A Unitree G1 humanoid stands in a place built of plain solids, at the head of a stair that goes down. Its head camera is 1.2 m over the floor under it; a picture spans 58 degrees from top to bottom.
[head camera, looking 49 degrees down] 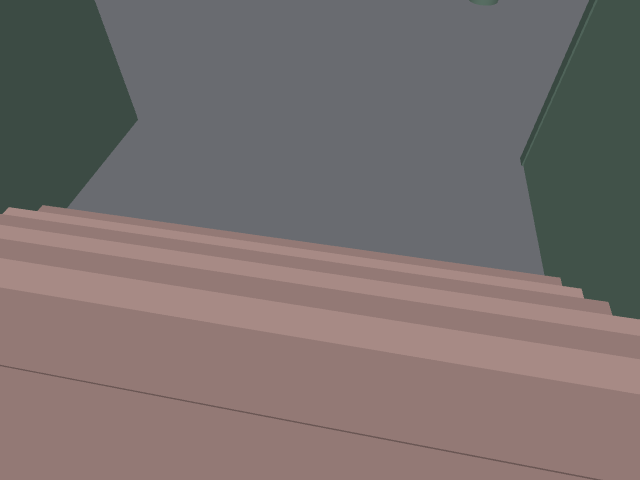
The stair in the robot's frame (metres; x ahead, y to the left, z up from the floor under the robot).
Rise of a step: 0.22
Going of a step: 0.25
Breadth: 4.16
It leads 10 degrees to the right of straight ahead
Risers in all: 7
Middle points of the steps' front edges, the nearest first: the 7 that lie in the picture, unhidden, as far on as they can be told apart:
0.74 0.59 0.00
0.99 0.54 -0.22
1.23 0.50 -0.44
1.47 0.45 -0.66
1.72 0.41 -0.88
1.96 0.36 -1.09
2.21 0.32 -1.31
